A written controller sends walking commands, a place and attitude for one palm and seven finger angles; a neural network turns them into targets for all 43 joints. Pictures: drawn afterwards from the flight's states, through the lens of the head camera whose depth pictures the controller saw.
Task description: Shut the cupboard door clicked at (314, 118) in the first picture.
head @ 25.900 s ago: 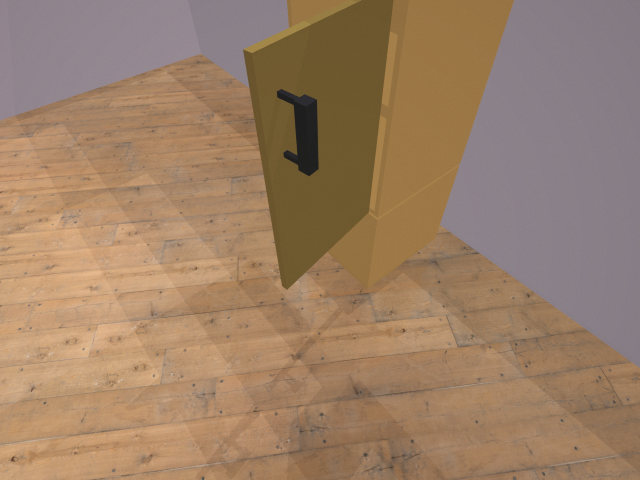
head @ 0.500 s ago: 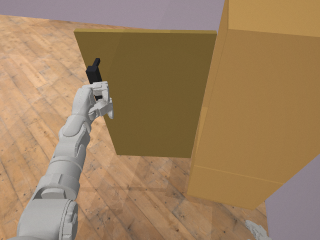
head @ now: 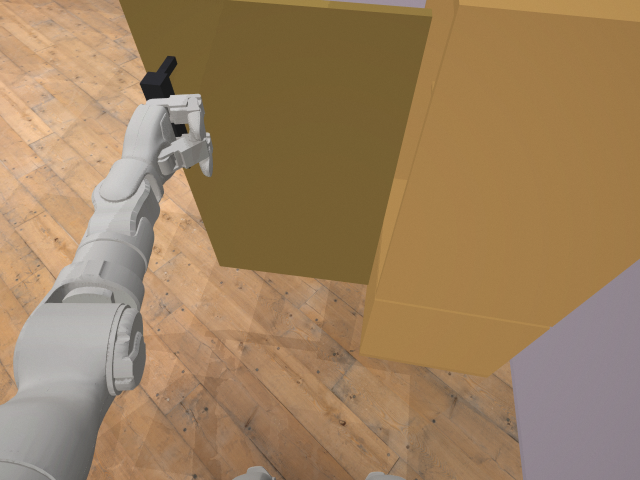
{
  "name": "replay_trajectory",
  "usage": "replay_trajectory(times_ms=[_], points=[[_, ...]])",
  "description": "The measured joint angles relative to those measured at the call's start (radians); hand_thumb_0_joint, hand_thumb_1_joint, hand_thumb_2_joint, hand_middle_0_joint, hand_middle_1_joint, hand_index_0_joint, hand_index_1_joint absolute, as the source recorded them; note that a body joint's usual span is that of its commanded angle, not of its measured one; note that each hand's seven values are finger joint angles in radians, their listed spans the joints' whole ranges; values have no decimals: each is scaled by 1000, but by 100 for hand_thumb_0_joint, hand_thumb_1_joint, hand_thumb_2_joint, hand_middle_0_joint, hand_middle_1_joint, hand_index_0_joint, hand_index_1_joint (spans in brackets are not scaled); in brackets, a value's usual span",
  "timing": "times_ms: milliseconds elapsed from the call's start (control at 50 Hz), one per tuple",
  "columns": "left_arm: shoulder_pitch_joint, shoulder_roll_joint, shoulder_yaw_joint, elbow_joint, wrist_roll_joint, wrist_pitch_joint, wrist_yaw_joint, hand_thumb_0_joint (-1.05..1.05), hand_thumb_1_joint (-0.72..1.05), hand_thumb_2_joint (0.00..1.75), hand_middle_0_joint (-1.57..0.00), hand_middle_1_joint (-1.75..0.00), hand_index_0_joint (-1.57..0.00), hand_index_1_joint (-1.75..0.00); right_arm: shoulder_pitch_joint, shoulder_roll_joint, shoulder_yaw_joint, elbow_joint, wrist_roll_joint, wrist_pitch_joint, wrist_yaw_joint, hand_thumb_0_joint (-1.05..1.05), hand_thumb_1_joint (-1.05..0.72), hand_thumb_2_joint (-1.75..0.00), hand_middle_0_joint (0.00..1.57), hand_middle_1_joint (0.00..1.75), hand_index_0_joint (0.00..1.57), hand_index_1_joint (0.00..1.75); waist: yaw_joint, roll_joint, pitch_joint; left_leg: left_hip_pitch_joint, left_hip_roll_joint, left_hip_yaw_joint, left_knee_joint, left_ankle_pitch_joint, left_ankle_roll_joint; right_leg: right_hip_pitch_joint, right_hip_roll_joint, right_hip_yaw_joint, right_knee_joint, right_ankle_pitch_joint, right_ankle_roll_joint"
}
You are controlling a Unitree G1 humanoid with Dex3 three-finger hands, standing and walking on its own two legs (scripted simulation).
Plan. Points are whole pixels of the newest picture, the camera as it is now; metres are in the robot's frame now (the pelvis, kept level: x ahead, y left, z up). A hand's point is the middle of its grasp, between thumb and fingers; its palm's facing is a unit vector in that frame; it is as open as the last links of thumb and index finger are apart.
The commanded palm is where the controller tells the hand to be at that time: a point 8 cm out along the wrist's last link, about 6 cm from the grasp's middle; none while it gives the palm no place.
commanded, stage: push the door shut along its arc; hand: left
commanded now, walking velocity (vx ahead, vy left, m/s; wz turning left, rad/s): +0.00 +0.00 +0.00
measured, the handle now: (176, 113) +0.57 +0.17 +0.13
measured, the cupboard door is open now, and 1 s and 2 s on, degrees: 92 80 72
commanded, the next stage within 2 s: pull the fist back off the door in 0.96 s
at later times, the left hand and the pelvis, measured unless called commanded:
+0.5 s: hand (242, 111) +0.56 +0.07 +0.14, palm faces -0.32 -0.95 +0.02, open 3.1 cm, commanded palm +0.56 +0.13 +0.14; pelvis +0.01 +0.01 -0.01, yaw -2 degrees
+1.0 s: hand (250, 99) +0.58 +0.06 +0.14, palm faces -0.40 -0.92 +0.01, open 3.1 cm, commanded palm +0.62 +0.09 +0.14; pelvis +0.02 +0.01 -0.02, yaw -1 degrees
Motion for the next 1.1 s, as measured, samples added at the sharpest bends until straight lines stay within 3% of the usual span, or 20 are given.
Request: replay_trajectory(times_ms=[220,540,640,840,1080,1100], points=[[-127,55,42,104,32,0,-39,2,90,90,-130,-150,-130,-150,25,-7,1,3,-16,-14,0,1,-90,-89,20,30,20,29,-59,0,-8,-95,10,5,48,-16,5,-92,8,6,35,-5,4],[-282,128,91,195,92,29,-90,2,90,90,-130,-150,-130,-150,47,-1,9,-18,-41,7,1,1,-90,-89,21,30,21,30,-126,13,-12,-194,22,14,97,-49,9,-189,18,17,67,-24,8],[-295,144,109,195,107,34,-119,1,87,91,-130,-150,-130,-150,66,0,6,-22,-49,28,3,1,-90,-89,21,30,21,29,-127,18,-20,-208,24,19,103,-61,10,-204,20,23,72,-33,9],[-327,147,63,196,95,63,-151,0,84,92,-130,-150,-130,-150,65,5,-1,-4,-56,43,0,1,-90,-89,21,30,21,30,-122,14,-27,-224,23,2,115,-73,6,-209,20,8,73,-45,5],[-418,110,-15,225,72,77,-124,2,94,99,-130,-150,-130,-150,13,-1,-6,37,-64,10,-6,1,-90,-89,21,30,21,30,-117,7,-21,-275,13,-19,153,-77,5,-251,12,-14,112,-60,3],[-426,95,11,228,71,85,-96,2,93,99,-130,-150,-130,-150,15,-3,-8,34,-64,7,-4,1,-90,-89,21,30,21,30,-114,12,-23,-284,15,-23,158,-78,4,-257,14,-17,113,-60,3]])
